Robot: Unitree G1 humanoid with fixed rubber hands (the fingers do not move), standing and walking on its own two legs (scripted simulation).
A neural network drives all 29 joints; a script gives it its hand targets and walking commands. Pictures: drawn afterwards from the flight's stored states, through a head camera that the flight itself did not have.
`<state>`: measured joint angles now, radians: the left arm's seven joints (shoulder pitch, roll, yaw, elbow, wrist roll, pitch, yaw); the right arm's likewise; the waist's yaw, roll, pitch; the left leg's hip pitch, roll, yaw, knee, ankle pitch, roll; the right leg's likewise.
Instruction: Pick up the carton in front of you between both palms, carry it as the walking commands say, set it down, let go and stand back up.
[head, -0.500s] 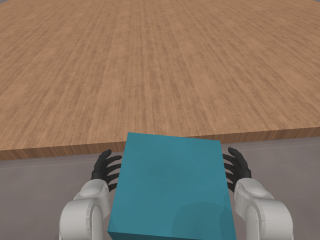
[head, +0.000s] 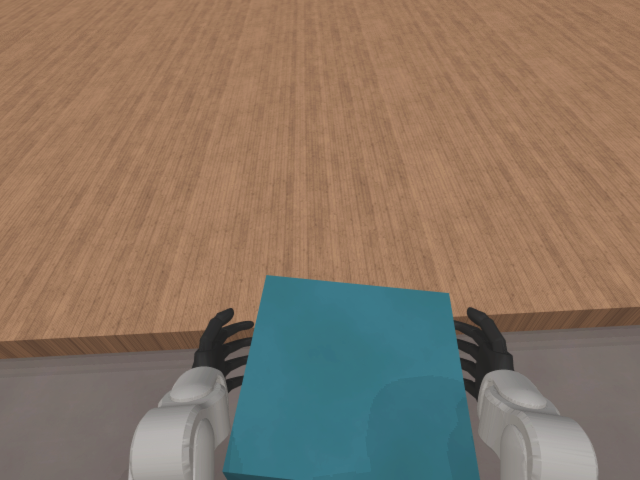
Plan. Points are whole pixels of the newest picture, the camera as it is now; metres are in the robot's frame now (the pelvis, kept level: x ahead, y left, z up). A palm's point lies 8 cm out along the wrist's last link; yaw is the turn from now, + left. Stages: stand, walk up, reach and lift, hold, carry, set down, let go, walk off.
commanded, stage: carry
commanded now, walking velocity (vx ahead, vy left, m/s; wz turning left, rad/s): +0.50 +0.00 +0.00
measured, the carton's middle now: (343, 411) +0.23 +0.01 -0.01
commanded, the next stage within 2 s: none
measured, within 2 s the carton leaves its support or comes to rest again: neither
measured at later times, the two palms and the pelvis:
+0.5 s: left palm (254, 143) +0.64 +0.17 +0.11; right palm (433, 143) +0.61 -0.13 +0.12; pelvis +0.32 +0.03 -0.01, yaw -3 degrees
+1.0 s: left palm (271, 83) +0.83 +0.16 +0.13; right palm (421, 77) +0.83 -0.14 +0.13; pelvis +0.47 +0.01 -0.01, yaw -1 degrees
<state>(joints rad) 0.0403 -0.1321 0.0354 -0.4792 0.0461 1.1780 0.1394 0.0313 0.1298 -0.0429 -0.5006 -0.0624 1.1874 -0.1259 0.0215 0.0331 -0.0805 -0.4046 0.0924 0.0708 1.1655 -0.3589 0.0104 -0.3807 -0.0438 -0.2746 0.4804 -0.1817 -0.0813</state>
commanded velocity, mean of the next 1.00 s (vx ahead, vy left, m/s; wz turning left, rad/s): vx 0.22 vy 0.00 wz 0.00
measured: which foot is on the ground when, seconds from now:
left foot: up 0.00-0.34, down 0.36-1.00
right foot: down 0.00-0.38, up 0.40-0.66, down 0.68-1.00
